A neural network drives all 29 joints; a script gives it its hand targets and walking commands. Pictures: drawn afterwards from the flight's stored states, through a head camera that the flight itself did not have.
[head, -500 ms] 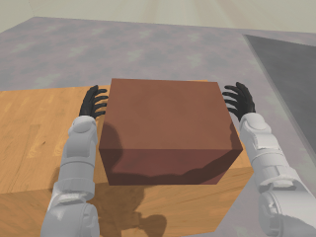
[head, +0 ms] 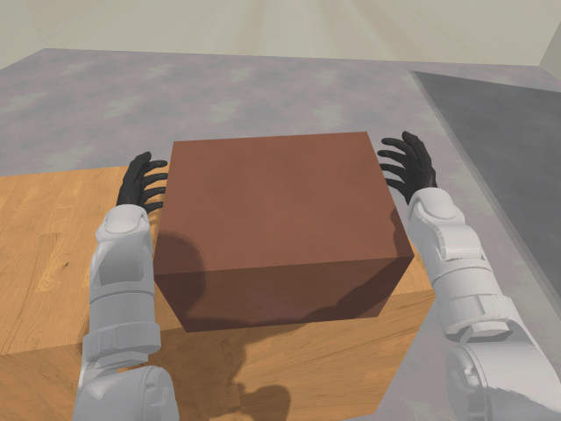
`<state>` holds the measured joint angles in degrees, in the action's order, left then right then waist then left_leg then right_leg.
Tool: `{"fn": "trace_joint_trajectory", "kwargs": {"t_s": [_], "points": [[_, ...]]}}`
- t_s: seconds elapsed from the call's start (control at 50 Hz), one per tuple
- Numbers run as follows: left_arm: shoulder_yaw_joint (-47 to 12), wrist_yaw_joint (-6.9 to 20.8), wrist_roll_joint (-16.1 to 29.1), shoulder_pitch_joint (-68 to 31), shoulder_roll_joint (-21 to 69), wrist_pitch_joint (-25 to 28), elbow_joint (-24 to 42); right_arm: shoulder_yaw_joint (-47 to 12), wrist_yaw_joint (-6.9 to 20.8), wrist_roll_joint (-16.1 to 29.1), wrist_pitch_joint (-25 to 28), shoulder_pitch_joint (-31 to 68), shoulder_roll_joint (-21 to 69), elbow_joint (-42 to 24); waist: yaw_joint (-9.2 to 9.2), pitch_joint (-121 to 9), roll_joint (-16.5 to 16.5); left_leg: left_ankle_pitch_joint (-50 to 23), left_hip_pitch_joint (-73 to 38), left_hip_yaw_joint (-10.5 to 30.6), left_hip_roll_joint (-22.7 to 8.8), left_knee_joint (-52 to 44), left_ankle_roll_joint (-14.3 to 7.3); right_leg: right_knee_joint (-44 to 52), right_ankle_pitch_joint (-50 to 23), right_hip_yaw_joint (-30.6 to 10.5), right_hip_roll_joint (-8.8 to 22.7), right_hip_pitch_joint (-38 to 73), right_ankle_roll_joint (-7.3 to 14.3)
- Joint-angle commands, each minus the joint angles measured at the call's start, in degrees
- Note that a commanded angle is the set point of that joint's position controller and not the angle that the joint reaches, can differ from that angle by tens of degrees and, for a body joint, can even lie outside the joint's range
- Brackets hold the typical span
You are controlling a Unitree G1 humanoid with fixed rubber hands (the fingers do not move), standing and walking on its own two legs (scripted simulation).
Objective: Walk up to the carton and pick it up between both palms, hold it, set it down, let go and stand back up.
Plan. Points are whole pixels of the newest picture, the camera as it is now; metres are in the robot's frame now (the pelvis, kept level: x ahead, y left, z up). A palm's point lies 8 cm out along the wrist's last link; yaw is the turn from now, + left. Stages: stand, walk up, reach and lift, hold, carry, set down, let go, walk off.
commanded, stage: reach and lift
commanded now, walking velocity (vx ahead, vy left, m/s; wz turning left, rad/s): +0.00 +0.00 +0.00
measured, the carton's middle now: (277, 231) +0.40 +0.02 +0.09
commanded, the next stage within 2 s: hold in 1.14 s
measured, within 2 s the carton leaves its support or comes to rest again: neither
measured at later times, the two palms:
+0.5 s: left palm (132, 188) +0.36 +0.21 +0.21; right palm (441, 172) +0.36 -0.19 +0.23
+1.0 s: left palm (141, 177) +0.36 +0.19 +0.23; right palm (457, 159) +0.36 -0.21 +0.25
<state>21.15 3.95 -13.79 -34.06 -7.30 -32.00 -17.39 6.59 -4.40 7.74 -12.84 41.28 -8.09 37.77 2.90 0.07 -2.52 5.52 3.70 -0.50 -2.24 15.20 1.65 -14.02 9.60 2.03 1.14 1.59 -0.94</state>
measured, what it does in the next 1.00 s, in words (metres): stands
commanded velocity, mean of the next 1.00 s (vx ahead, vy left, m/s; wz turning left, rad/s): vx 0.00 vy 0.00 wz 0.00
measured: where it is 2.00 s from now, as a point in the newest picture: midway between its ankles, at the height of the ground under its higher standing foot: outside the picture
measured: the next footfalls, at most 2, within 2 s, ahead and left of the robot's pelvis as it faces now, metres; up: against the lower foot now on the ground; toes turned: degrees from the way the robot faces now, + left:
none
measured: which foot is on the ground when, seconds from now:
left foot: down 0.00-1.00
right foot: down 0.00-1.00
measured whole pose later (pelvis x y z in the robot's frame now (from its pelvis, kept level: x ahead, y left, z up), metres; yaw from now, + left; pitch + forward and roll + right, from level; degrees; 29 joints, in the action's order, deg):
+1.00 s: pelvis +0.00 +0.00 +0.00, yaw -1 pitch -7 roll -1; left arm 20.1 5.0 -14.4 -36.5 -7.2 -46.2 -7.5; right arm 3.5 -5.0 15.5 -24.6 46.5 -13.7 34.1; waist 5.7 -3.1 -1.6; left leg 6.7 3.4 -0.5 -2.6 16.6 1.7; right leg -13.7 9.6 1.6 0.6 2.4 -0.7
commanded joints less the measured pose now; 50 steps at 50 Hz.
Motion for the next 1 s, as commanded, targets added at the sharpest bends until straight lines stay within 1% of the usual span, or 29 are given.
{"fn": "trace_joint_trajectory", "kwargs": {"t_s": [0.0,0.04,0.08,0.1,0.14,0.16,0.2,0.24,0.26,0.28,0.3,0.32,0.36,0.42,0.46,0.48,0.54,0.62,0.66,0.68,0.7,0.74,0.76,0.78,0.82,0.88,0.92,0.96,0.98], "points": [[-25.7,9.9,10.0,-35.9,24.3,3.6,15.9,-18.2,8.3,4.0,1.6,32.3,23.1,-16.9,2.23,-27.4,4.3,-17.3,-16.2,-2.5,4.9,3.4,1.6,1.0,-14.4,2.7,-4.5,-2.0,-1.3],[-27.9,9.2,11.4,-36.1,25.0,3.1,18.4,-18.1,8.0,4.9,1.3,32.8,22.1,-19.5,2.89,-28.6,6.4,-19.7,-17.2,-2.1,4.7,4.7,2.8,0.8,-14.8,3.0,-4.7,-2.4,-0.8],[-27.8,8.5,10.9,-35.8,23.9,1.8,17.1,-16.5,8.4,4.8,-0.1,31.5,19.9,-16.4,3.49,-23.1,8.0,-17.1,-16.9,-1.9,4.2,3.9,3.4,1.9,-9.6,3.3,-4.7,-6.1,0.0],[-26.4,8.8,10.0,-35.3,23.1,0.7,16.1,-15.4,8.6,4.1,-1.0,30.7,19.5,-13.7,3.86,-19.9,6.3,-13.2,-15.5,-1.8,4.0,2.8,2.7,2.7,-6.0,3.5,-4.5,-6.8,-0.1],[-22.6,9.6,7.3,-32.8,21.8,-2.0,10.4,-12.2,8.9,2.5,-2.9,29.2,17.7,-7.8,3.55,-12.3,5.6,-5.5,-11.7,-2.0,3.5,-0.3,1.3,3.4,-1.0,3.2,-3.6,-7.3,0.1],[-20.7,10.4,6.6,-31.8,21.1,-2.8,9.4,-12.0,9.2,2.3,-3.2,29.7,18.0,-7.8,2.79,-11.7,3.8,-1.9,-9.6,-2.3,3.5,-1.2,0.5,3.6,0.6,2.7,-3.3,-6.5,-0.2],[-20.0,11.1,6.3,-31.6,20.9,-4.1,9.1,-13.1,9.3,3.5,-3.3,33.0,18.4,-10.7,1.61,-13.1,3.0,-3.6,-8.8,-3.0,3.9,-0.9,0.2,2.6,-1.7,2.6,-3.1,-4.9,-0.5],[-20.3,11.0,7.1,-33.7,20.9,-3.7,12.7,-16.5,9.0,6.0,-2.9,36.6,20.2,-15.2,0.06,-19.3,2.0,-9.6,-10.1,-3.0,4.4,1.0,-0.1,1.7,-7.3,2.6,-3.7,-3.1,-0.7],[-21.7,10.5,8.6,-36.1,21.3,-3.2,15.3,-17.8,9.0,7.8,-2.5,38.9,21.4,-17.7,0.21,-22.8,3.2,-12.3,-11.4,-2.8,4.5,2.2,0.3,1.2,-9.3,2.7,-3.9,-2.9,-0.7],[-22.5,9.9,9.3,-38.3,21.6,-2.8,16.3,-18.6,9.2,8.6,-2.6,39.9,22.1,-17.7,0.31,-24.4,3.2,-13.0,-12.3,-2.6,4.4,2.7,0.4,1.0,-9.2,2.8,-4.2,-3.1,-0.6],[-20.6,9.7,9.0,-37.8,20.8,-2.8,13.3,-18.2,9.4,8.7,-3.2,40.3,22.0,-16.9,-0.38,-21.3,2.8,-11.0,-12.4,-2.5,4.3,2.1,0.1,1.8,-6.9,3.1,-4.1,-4.9,-0.8],[-18.9,9.8,7.8,-38.7,19.8,-3.0,11.1,-16.6,9.7,7.4,-4.0,39.7,21.4,-13.1,-0.6,-18.7,2.0,-6.3,-11.3,-3.1,4.3,1.0,-0.4,2.5,-2.3,2.9,-3.8,-6.1,-0.8],[-18.8,10.1,7.0,-37.4,19.4,-3.7,11.2,-15.3,10.2,6.1,-4.6,36.8,21.2,-10.6,0.12,-17.8,2.4,-4.9,-10.7,-3.1,4.1,0.0,-0.7,2.8,-2.2,2.5,-3.5,-6.9,-0.4],[-17.1,11.2,6.6,-38.4,18.8,-4.7,9.5,-14.0,10.2,5.4,-5.7,37.3,20.6,-9.3,0.07,-17.7,0.7,-1.9,-9.4,-3.3,4.1,-1.1,-1.7,2.9,-1.3,1.8,-3.0,-6.1,-0.4],[-19.5,11.4,8.2,-39.3,19.9,-5.0,10.3,-14.6,10.2,6.2,-5.0,39.9,20.5,-12.3,0.6,-20.5,2.2,-3.3,-10.3,-3.1,4.0,-0.4,-1.3,2.6,-1.3,1.9,-3.3,-6.4,-0.2],[-20.1,11.0,8.9,-39.9,19.9,-4.8,11.6,-15.3,10.0,6.6,-4.8,40.7,21.4,-13.5,0.59,-22.2,1.8,-5.6,-10.9,-3.2,4.1,0.5,-1.3,2.4,-3.5,1.8,-3.5,-6.5,-0.4],[-19.7,11.0,8.9,-41.1,20.0,-4.9,8.6,-13.6,9.4,6.1,-5.5,40.8,21.2,-10.6,1.71,-19.3,2.2,-2.3,-10.3,-3.3,4.2,0.2,-1.2,3.1,-1.7,1.6,-3.3,-7.3,-0.3],[-21.6,10.9,9.8,-41.8,21.1,-4.8,11.1,-13.2,9.5,6.5,-6.1,39.0,19.5,-9.1,3.13,-22.8,4.7,-7.3,-12.4,-2.3,3.6,1.4,0.3,2.4,-5.3,1.8,-3.6,-6.1,0.4],[-20.4,11.2,9.4,-40.1,19.7,-5.5,10.2,-13.4,9.0,7.5,-7.0,37.9,19.0,-9.5,3.39,-21.7,3.8,-9.4,-12.5,-2.3,4.1,1.7,0.3,2.6,-8.0,1.4,-3.5,-4.2,0.0],[-20.7,11.2,9.6,-39.1,19.5,-5.7,11.8,-14.0,8.9,8.3,-7.2,37.6,18.8,-10.2,2.91,-21.5,4.2,-11.0,-11.8,-2.1,4.0,1.8,0.7,2.1,-9.1,1.9,-4.0,-3.1,0.0],[-20.3,11.4,9.4,-39.3,19.7,-6.3,11.8,-14.1,8.8,9.0,-7.5,38.1,18.8,-10.3,3.43,-20.8,4.7,-11.3,-12.2,-2.1,4.0,2.0,0.8,2.1,-9.2,1.8,-4.0,-3.2,-0.1],[-22.0,10.8,9.4,-38.8,20.1,-6.5,15.8,-15.8,8.6,10.7,-7.8,37.1,17.9,-11.7,3.41,-22.9,7.4,-15.6,-13.7,-1.4,3.7,3.1,1.8,1.4,-11.2,1.9,-4.4,-2.7,0.4],[-21.7,10.8,9.8,-39.6,20.5,-6.9,15.9,-15.4,8.7,10.9,-8.0,38.5,17.7,-12.6,3.7,-22.1,6.6,-16.3,-13.5,-1.4,3.7,3.1,1.9,1.6,-11.3,1.8,-4.6,-3.0,0.5],[-22.9,10.4,9.5,-39.0,20.8,-7.3,17.6,-16.4,8.8,12.1,-8.3,37.5,16.8,-13.0,3.5,-21.6,8.2,-19.1,-14.2,-1.3,3.5,3.5,2.8,1.2,-12.6,2.0,-5.0,-3.0,1.0],[-24.9,9.8,10.9,-37.7,21.3,-7.8,22.8,-18.7,8.8,14.4,-8.7,36.3,16.6,-16.3,3.94,-25.9,8.0,-25.0,-17.3,-0.8,3.4,5.8,3.5,0.9,-16.2,2.0,-5.7,-2.1,1.3],[-23.9,9.4,10.9,-37.2,20.6,-9.1,21.3,-18.3,9.0,14.5,-9.9,38.4,15.3,-18.7,3.19,-22.6,6.4,-19.6,-14.2,-0.9,3.7,4.1,3.2,1.6,-12.2,1.9,-5.4,-2.9,1.4],[-22.6,10.2,10.4,-37.3,18.9,-9.4,19.8,-17.3,8.9,13.5,-10.5,37.6,15.7,-16.9,3.31,-21.0,5.0,-14.7,-12.5,-1.5,3.7,2.8,2.0,2.1,-10.1,1.6,-4.6,-4.2,1.0],[-20.8,10.5,10.1,-37.8,18.6,-9.7,17.1,-17.1,8.9,13.0,-10.9,39.6,16.4,-17.2,2.35,-20.0,3.9,-12.2,-9.5,-1.7,4.0,1.9,0.9,2.0,-9.9,1.1,-4.2,-3.5,0.8],[-20.0,10.6,9.7,-37.8,18.0,-9.8,16.4,-17.8,8.8,13.0,-11.1,40.7,17.4,-17.8,1.53,-20.3,1.9,-11.4,-9.1,-1.8,4.1,1.5,0.3,1.9,-10.5,0.9,-4.1,-3.1,0.4]]}}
